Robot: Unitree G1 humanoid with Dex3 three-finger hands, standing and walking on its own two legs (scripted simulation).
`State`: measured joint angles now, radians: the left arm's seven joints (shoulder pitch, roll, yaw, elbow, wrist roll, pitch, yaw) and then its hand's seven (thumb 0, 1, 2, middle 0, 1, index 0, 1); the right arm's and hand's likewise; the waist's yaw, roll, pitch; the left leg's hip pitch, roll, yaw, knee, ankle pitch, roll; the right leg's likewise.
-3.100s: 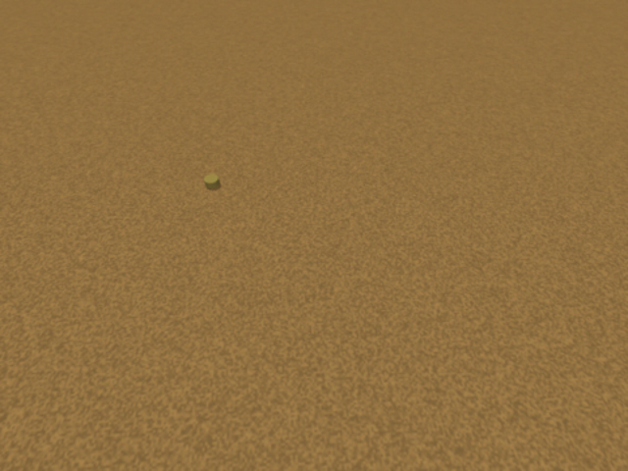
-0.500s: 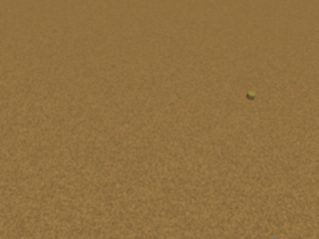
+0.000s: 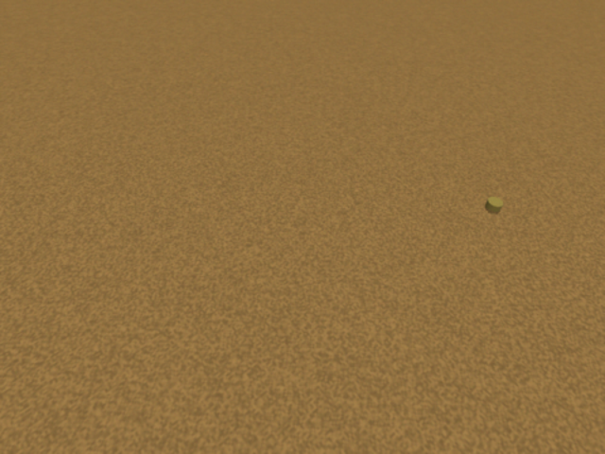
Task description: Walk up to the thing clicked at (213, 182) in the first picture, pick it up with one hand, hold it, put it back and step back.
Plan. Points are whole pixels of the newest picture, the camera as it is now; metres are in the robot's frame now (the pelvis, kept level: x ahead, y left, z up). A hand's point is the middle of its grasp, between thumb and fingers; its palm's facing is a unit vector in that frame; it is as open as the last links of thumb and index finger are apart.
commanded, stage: walk up
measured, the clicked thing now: (494, 204) +1.36 -0.93 -0.75
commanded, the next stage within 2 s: stand in 0.32 s
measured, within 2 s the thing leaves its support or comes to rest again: neither
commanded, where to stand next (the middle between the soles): +0.07 -0.03 m, yaw -3 degrees
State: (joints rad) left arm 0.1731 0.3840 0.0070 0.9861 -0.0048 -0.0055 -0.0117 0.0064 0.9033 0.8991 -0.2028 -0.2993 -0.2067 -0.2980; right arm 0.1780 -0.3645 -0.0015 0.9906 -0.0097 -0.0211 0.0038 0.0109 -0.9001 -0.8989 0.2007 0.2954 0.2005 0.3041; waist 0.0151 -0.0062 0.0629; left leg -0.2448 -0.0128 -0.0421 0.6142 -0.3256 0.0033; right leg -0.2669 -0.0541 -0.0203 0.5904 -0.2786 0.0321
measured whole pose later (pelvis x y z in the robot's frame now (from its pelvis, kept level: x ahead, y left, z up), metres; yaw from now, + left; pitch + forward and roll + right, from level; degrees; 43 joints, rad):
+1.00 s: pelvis +0.00 -0.03 +0.02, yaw -1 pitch -2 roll +0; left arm 0.09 0.36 0.00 1.15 0.00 -0.01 -0.01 0.01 0.90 0.90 -0.20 -0.30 -0.21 -0.30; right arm 0.12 -0.36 0.00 1.17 -0.01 -0.01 0.01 0.01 -0.90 -0.90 0.20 0.30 0.20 0.30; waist 0.00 0.01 0.06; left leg -0.12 0.03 -0.05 0.33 -0.18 -0.04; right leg -0.16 -0.01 -0.03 0.34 -0.15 0.00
